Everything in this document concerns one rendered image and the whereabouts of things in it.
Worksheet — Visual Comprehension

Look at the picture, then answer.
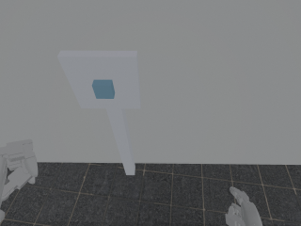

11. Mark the robot right hand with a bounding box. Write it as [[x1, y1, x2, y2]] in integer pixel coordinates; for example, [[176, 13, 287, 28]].
[[225, 186, 262, 226]]

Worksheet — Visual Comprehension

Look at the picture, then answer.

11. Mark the button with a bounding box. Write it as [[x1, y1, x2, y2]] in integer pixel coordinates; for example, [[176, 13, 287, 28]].
[[92, 79, 115, 99]]

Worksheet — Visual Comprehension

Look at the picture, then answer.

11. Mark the panel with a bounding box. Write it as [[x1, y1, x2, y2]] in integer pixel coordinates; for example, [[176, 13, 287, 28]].
[[57, 50, 141, 175]]

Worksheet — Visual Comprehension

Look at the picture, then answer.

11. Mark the robot left hand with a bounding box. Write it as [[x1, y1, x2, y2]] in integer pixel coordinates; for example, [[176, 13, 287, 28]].
[[0, 139, 39, 208]]

